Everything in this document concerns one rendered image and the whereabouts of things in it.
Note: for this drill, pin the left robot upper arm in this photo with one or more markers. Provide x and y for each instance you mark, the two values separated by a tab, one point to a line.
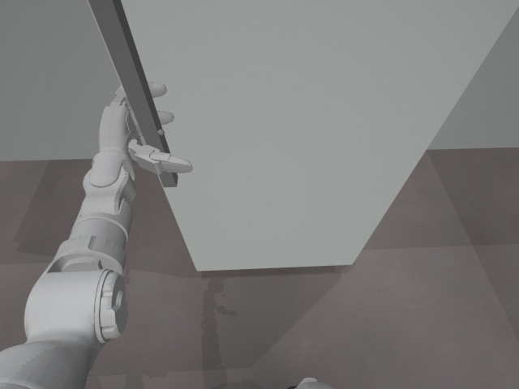
71	315

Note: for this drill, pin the left robot forearm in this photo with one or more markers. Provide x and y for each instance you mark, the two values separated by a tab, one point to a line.
101	229

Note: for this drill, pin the right robot shin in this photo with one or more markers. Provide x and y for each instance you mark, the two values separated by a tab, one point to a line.
307	380

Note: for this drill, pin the fridge door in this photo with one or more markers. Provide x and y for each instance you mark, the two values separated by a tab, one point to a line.
302	119

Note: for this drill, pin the left robot hand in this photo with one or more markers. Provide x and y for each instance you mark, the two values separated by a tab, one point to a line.
118	128

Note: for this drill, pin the handle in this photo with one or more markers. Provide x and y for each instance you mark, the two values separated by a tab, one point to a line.
112	22

